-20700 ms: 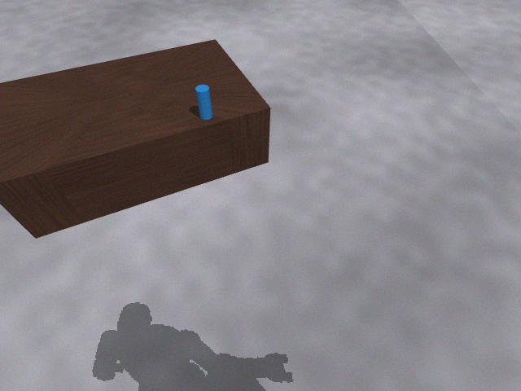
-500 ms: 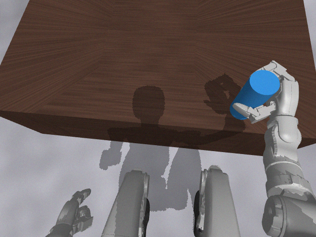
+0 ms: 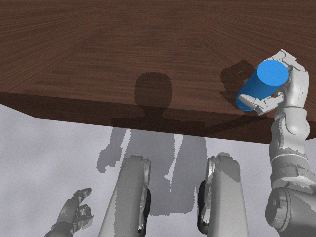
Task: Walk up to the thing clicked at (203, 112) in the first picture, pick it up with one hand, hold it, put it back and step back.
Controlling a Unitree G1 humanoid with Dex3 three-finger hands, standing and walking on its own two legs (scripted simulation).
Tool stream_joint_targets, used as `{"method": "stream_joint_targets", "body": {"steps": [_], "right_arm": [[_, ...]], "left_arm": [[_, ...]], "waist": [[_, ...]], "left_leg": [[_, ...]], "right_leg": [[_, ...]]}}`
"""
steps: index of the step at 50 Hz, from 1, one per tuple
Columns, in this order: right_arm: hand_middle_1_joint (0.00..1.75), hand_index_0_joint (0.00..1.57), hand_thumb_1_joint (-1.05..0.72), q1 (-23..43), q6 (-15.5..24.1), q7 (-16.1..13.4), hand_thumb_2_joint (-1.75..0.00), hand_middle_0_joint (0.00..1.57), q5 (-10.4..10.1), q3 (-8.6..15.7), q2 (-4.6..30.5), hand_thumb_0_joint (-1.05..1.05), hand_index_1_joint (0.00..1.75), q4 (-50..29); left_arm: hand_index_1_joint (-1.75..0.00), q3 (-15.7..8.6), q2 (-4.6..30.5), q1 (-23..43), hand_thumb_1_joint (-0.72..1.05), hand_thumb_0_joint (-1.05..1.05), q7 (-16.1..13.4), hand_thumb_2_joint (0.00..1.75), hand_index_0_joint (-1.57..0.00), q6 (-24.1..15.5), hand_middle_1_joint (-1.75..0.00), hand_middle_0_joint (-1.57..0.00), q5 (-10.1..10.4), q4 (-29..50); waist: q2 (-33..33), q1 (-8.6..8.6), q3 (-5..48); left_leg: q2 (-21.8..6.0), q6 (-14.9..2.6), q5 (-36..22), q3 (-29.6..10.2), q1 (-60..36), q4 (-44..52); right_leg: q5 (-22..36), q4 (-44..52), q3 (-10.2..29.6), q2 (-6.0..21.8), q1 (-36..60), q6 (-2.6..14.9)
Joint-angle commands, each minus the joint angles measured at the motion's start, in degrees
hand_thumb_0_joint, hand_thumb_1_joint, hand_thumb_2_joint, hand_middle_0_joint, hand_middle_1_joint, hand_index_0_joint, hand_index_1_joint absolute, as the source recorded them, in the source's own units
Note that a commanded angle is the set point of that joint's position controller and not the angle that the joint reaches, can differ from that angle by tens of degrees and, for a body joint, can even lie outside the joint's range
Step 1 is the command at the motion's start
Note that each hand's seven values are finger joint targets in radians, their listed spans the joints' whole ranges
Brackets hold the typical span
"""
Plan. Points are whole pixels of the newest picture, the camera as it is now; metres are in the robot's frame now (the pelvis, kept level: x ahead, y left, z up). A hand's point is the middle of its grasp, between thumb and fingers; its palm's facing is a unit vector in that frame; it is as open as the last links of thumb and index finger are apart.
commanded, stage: lower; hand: right
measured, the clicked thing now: (257, 88) +0.44 -0.21 -0.02
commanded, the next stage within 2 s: loosen in 0.58 s
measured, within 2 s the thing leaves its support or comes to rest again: rests again in 0.38 s
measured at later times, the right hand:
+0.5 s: hand (257, 89) +0.45 -0.21 -0.04, palm faces +0.13 +0.99 -0.01, open 9.5 cm
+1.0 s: hand (256, 91) +0.45 -0.22 -0.05, palm faces +0.13 +0.99 -0.01, open 9.8 cm
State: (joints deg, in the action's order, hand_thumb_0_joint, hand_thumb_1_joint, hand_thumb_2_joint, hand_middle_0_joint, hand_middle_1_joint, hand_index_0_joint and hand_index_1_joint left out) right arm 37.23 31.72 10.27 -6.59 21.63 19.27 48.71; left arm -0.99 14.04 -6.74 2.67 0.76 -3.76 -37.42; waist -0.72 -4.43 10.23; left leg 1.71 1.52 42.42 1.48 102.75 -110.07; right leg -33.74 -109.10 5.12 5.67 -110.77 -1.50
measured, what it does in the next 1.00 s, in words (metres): stands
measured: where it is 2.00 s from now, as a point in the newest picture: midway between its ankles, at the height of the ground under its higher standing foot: (172, 219)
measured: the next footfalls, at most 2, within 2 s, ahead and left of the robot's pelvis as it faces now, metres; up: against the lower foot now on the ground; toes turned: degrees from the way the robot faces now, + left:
none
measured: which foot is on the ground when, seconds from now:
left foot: down 0.00-1.00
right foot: down 0.00-1.00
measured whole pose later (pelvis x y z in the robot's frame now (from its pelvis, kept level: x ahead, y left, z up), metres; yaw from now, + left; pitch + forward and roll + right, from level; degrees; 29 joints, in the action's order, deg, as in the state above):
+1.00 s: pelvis -0.01 +0.01 -0.05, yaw +2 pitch +34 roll +4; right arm 38.8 28.2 12.8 -8.5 23.7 22.0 48.1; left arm -0.6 14.9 -5.6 1.6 0.2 -3.7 -38.3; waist 0.2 -3.2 9.1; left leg 3.6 0.6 42.4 2.3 111.0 -118.9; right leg -33.9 -117.4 7.2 6.7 -118.3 -2.8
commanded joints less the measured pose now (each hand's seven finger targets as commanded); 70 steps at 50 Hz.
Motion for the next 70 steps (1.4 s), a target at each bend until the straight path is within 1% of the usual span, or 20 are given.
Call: {"method": "stream_joint_targets", "body": {"steps": [1,4,6,7,13,14,15,21,25,29,34,43,48,56,59,63,64,65,69,70], "right_arm": [[1.45,1.35,-0.14,18.17,3.81,0.18,-1.33,1.31,-1.39,2.27,12.02,0.0,1.45,-12.9],[1.46,1.36,-0.15,17.98,3.81,0.41,-1.32,1.32,-1.55,2.09,11.53,0.0,1.46,-12.21],[1.47,1.37,-0.14,18.4,3.78,0.12,-1.34,1.33,-1.42,4.03,13.91,0.0,1.47,-12.78],[1.46,1.36,-0.13,17.67,3.66,0.44,-1.33,1.31,-1.53,2.17,11.94,0.0,1.46,-11.98],[1.46,1.36,-0.13,19.23,3.42,1.24,-1.32,1.32,-1.61,2.56,12.82,0.0,1.46,-11.97],[1.46,1.36,-0.12,19.22,3.36,1.17,-1.33,1.31,-1.78,3.77,14.25,0.0,1.46,-12.71],[1.46,1.35,-0.11,18.04,3.02,1.47,-1.33,1.31,-1.64,2.68,12.73,0.0,1.46,-10.9],[1.47,1.37,-0.12,17.77,2.74,1.53,-1.33,1.33,-2.01,3.93,14.01,0.0,1.47,-11.27],[1.47,1.36,-0.11,18.83,2.37,1.65,-1.33,1.32,-1.97,2.84,13.1,0.0,1.47,-10.3],[1.47,1.37,-0.14,17.85,1.95,1.78,-1.33,1.32,-1.96,2.97,13.4,0.0,1.47,-9.95],[1.44,1.35,-0.14,15.85,1.29,2.22,-1.29,1.31,-2.54,3.77,13.65,0.0,1.44,-8.38],[0.9,1.13,0.27,17.07,0.28,2.75,-0.64,1.11,-2.61,2.97,12.94,0.0,0.9,-10.26],[0.68,0.87,0.42,18.25,0.17,2.3,-0.43,0.86,-2.82,3.78,14.89,0.0,0.68,-12.72],[0.52,0.6,0.38,19.14,0.9,0.97,-0.38,0.59,-2.42,3.54,15.11,0.0,0.52,-14.85],[0.52,0.55,0.3,17.15,0.57,0.94,-0.42,0.54,-2.66,3.18,13.49,0.0,0.52,-14.1],[0.48,0.5,0.23,16.41,0.12,0.94,-0.41,0.5,-2.55,2.81,13.21,0.0,0.48,-13.28],[0.42,0.44,0.24,16.57,0.38,0.83,-0.37,0.44,-2.5,4.08,14.49,0.0,0.42,-14.27],[0.42,0.52,0.32,16.89,0.54,1.0,-0.29,0.52,-2.27,3.36,14.66,0.0,0.42,-14.35],[0.36,0.38,0.29,17.29,0.85,0.99,-0.31,0.38,-2.9,4.12,14.59,0.0,0.36,-13.25],[0.35,0.46,0.37,16.64,0.97,0.98,-0.23,0.46,-3.05,3.58,13.67,0.0,0.35,-13.35]], "left_arm": [[-0.3,-4.03,11.5,-6.62,0.9,0.0,-1.11,0.91,-0.19,-1.03,-0.3,-0.2,0.01,3.73],[-0.3,-4.01,11.4,-6.24,0.9,0.0,-1.14,0.91,-0.19,-1.1,-0.29,-0.19,0.02,3.46],[-0.29,-4.01,11.14,-6.73,0.9,0.0,-1.25,0.9,-0.19,-0.98,-0.29,-0.19,-0.13,3.54],[-0.29,-3.8,10.93,-5.92,0.9,0.0,-1.2,0.9,-0.19,-0.95,-0.29,-0.19,-0.09,3.54],[-0.29,-4.24,11.6,-6.7,0.9,0.0,-1.37,0.9,-0.19,-0.97,-0.29,-0.19,-0.32,3.14],[-0.29,-4.1,11.57,-6.63,0.9,0.0,-1.47,0.9,-0.19,-0.97,-0.29,-0.19,-0.26,3.24],[-0.29,-4.2,11.78,-6.89,0.91,0.0,-1.48,0.9,-0.19,-1.05,-0.29,-0.19,-0.21,2.8],[-0.28,-4.4,12.21,-6.69,0.91,0.0,-1.57,0.89,-0.19,-1.22,-0.29,-0.19,-0.23,2.77],[-0.28,-4.33,12.14,-6.39,0.91,0.0,-1.77,0.89,-0.19,-1.27,-0.28,-0.19,-0.27,2.44],[-0.28,-4.23,12.44,-6.19,0.91,0.0,-1.77,0.89,-0.19,-1.29,-0.28,-0.19,-0.21,2.18],[-0.27,-3.74,11.71,-6.07,0.92,0.0,-1.81,0.87,-0.19,-1.46,-0.28,-0.19,-0.08,2.66],[-0.27,-3.75,11.66,-6.21,0.93,0.0,-1.95,0.87,-0.21,-1.38,-0.29,-0.19,-0.08,2.34],[-0.28,-3.46,11.41,-5.62,0.91,0.0,-2.03,0.89,-0.2,-1.5,-0.29,-0.19,-0.01,2.74],[-0.3,-4.38,12.57,-5.61,0.9,0.0,-2.23,0.9,-0.19,-1.67,-0.29,-0.19,-0.13,2.35],[-0.29,-4.55,12.49,-6.33,0.9,0.0,-2.28,0.89,-0.19,-1.71,-0.29,-0.19,-0.22,2.19],[-0.29,-4.74,12.74,-6.08,0.9,0.0,-2.32,0.89,-0.19,-1.67,-0.29,-0.19,-0.18,1.71],[-0.29,-4.76,12.8,-6.15,0.91,0.0,-2.21,0.89,-0.19,-1.62,-0.29,-0.19,-0.17,1.71],[-0.3,-4.63,12.62,-6.03,0.91,0.0,-2.18,0.89,-0.2,-1.61,-0.3,-0.19,-0.19,1.89],[-0.28,-4.66,12.68,-5.84,0.91,0.0,-2.15,0.88,-0.19,-1.71,-0.29,-0.19,-0.08,1.79],[-0.29,-4.71,12.69,-5.8,0.91,0.0,-2.18,0.88,-0.2,-1.77,-0.3,-0.19,-0.06,1.87]], "waist": [[-5.96,-0.18,37.23],[-5.83,-0.15,36.51],[-3.96,0.13,37.74],[-5.17,0.02,35.47],[-5.32,-0.57,37.02],[-5.06,0.16,37.09],[-4.78,-0.54,36.35],[-5.08,0.3,37.16],[-4.18,-0.5,35.06],[-6.04,0.03,33.27],[-1.82,0.07,33.53],[-3.3,0.29,33.45],[-4.27,1.24,35.37],[-6.56,1.14,35.45],[-5.09,0.44,37.02],[-5.3,0.35,35.19],[-5.77,0.97,34.75],[-6.24,0.76,35.7],[-5.88,0.56,34.08],[-5.33,0.47,34.17]], "left_leg": [[1.56,-3.62,-16.11,2.53,-9.92,13.42],[1.65,-3.78,-14.2,2.47,-9.12,12.88],[1.73,-3.39,-15.43,1.83,-11.08,13.47],[1.65,-3.71,-13.22,2.05,-9.42,12.95],[1.85,-3.58,-14.28,2.2,-8.96,11.28],[1.83,-3.49,-14.21,1.97,-9.46,11.6],[1.9,-3.5,-14.27,2.4,-8.57,11.19],[2.13,-3.74,-12.92,2.67,-7.72,9.81],[2.17,-3.64,-11.04,2.5,-6.96,9.98],[2.3,-4.04,-9.68,3.13,-3.97,8.73],[2.33,-3.35,-11.3,2.23,-7.61,9.44],[2.7,-3.49,-12.3,2.6,-6.33,8.69],[2.66,-3.53,-11.77,2.42,-7.12,8.7],[2.62,-4.07,-9.2,3.71,-4.45,7.9],[2.6,-3.7,-13.81,3.64,-6.69,7.71],[2.68,-3.76,-13.62,3.42,-5.78,7.86],[2.72,-3.9,-12.56,3.56,-4.85,7.58],[2.67,-3.87,-12.74,3.24,-6.03,8.05],[2.63,-3.93,-11.47,3.37,-4.57,7.72],[2.65,-3.89,-11.79,3.39,-5.03,7.9]], "right_leg": [[9.2,9.08,-1.01,-2.03,33.25,2.7],[7.12,8.67,-1.11,-2.03,31.18,2.7],[7.81,7.24,-1.77,-1.86,29.81,2.96],[5.62,7.74,-1.83,-1.95,28.46,2.74],[6.37,5.76,-1.58,-1.68,27.46,2.75],[6.27,5.6,-1.78,-1.62,26.93,2.75],[6.34,5.56,-1.63,-1.57,27.5,2.72],[5.25,4.79,-1.59,-1.48,26.31,2.69],[3.06,4.07,-1.6,-1.49,23.13,2.78],[2.16,4.41,-1.42,-1.39,23.72,2.55],[3.64,2.34,-1.81,-1.09,19.73,2.87],[4.49,2.21,-1.69,-0.85,20.86,2.75],[4.25,2.08,-1.95,-0.78,21.61,2.6],[1.84,3.88,-1.21,-1.14,24.01,2.41],[5.97,2.77,-1.17,-1.03,24.88,2.58],[5.63,2.42,-1.22,-1.03,23.78,2.7],[4.94,2.88,-1.17,-1.02,23.74,2.6],[4.87,2.82,-1.39,-1.12,23.59,2.66],[3.78,2.79,-1.18,-1.17,22.54,2.72],[3.96,2.74,-1.23,-1.12,22.78,2.72]]}}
